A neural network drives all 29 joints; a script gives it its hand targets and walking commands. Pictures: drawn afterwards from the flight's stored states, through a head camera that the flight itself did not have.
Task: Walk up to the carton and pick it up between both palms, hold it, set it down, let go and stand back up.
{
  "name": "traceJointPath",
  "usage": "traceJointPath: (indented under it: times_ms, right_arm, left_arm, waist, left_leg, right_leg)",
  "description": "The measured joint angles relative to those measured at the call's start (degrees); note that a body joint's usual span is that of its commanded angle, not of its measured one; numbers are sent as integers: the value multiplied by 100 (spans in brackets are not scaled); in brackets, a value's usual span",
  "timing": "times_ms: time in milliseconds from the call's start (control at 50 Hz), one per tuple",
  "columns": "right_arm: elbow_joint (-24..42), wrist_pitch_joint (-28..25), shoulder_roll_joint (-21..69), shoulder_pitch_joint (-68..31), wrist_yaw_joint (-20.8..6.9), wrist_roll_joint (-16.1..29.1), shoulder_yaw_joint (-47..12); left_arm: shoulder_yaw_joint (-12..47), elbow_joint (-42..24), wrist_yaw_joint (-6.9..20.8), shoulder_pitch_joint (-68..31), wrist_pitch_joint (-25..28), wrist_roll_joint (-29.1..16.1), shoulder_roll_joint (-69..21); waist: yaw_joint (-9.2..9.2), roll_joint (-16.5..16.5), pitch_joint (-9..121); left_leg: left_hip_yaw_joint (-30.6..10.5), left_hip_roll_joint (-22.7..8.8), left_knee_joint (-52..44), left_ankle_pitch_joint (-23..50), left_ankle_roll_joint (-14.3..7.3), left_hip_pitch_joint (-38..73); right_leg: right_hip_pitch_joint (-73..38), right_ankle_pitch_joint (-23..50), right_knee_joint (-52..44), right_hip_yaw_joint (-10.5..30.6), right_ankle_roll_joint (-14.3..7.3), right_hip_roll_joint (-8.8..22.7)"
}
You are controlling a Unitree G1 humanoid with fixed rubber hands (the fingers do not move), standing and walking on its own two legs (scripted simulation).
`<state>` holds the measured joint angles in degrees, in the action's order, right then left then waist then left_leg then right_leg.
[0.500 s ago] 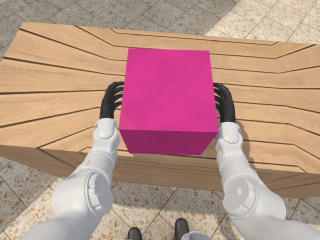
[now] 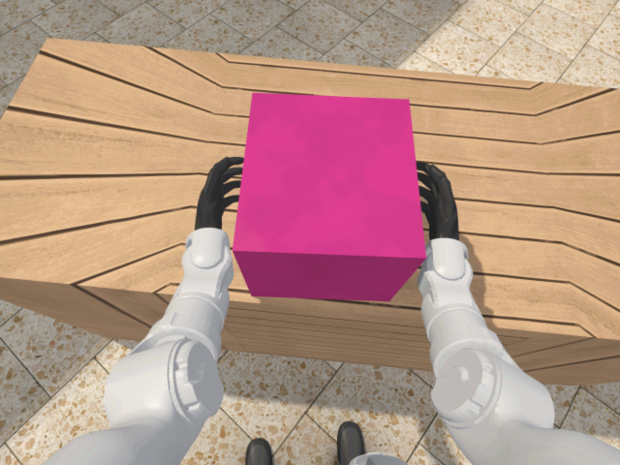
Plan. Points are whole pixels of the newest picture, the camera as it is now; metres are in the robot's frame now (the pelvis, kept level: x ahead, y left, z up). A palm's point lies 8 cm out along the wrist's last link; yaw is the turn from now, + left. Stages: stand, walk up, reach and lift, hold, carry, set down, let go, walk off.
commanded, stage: reach and lift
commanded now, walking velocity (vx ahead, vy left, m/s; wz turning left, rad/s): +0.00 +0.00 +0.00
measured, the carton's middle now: (325, 203) +0.46 -0.04 -0.04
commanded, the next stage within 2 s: none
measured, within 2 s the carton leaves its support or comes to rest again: leaves its support in 1.38 s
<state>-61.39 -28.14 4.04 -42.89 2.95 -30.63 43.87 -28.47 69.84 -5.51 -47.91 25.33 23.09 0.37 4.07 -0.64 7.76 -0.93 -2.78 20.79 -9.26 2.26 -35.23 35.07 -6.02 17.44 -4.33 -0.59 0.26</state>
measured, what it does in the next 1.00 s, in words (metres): stands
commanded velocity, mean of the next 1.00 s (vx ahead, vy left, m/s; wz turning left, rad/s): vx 0.00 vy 0.00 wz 0.00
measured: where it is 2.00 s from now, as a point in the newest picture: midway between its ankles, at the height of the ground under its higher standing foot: outside the picture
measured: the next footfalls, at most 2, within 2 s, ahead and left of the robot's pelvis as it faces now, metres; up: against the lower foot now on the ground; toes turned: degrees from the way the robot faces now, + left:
none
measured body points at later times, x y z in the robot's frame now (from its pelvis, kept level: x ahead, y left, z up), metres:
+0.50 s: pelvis -0.01 +0.00 +0.00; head +0.13 +0.01 +0.43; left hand +0.44 +0.11 -0.01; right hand +0.40 -0.19 -0.01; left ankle -0.02 +0.14 -0.74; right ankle -0.01 -0.11 -0.74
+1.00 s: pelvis -0.02 +0.00 -0.01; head +0.12 -0.01 +0.42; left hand +0.43 +0.12 -0.01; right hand +0.40 -0.19 -0.01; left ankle -0.02 +0.14 -0.74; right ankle -0.01 -0.11 -0.74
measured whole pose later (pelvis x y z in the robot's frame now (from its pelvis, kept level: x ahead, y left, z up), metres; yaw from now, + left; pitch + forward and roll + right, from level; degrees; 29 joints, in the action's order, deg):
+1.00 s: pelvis -0.02 +0.00 -0.01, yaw -1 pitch +30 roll -1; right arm -81.2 -39.2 -4.8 -49.7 7.3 -20.2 29.0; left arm -16.2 85.0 -8.0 -52.7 35.3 5.8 5.1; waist 2.4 -3.1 14.3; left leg 0.7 -3.7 26.3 -9.9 2.1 -45.9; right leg 45.8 -5.8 22.1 -4.0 -0.8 0.0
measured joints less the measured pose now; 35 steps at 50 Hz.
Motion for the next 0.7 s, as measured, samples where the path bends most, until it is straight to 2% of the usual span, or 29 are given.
traceJointPath:
  times_ms: [240,340,560,700]
  right_arm:
    - [-59,-31,-38,-7,19,49,-43]
    - [-201,-231,-101,11,101,18,-61]
    - [-623,-720,-270,-95,210,184,-235]
    - [-1026,-934,-500,-263,308,398,-545]
  left_arm:
    - [45,-13,-13,-8,-28,-34,-2]
    - [146,47,-47,-21,13,-91,12]
    - [336,252,-116,-119,313,-279,107]
    - [367,703,-163,-274,647,-620,171]
  waist:
    - [7,4,60]
    - [-14,-3,197]
    - [-48,-2,331]
    - [-181,-17,418]
  left_leg:
    - [11,-4,-17,29,-3,-72]
    - [14,-18,12,41,2,-225]
    - [46,-29,-2,148,7,-477]
    - [140,-56,119,132,-5,-670]
  right_leg:
    - [56,33,-38,-29,-2,6]
    - [187,67,-53,-42,-8,-2]
    - [443,175,-66,-47,-25,-3]
    - [676,192,60,27,-26,-16]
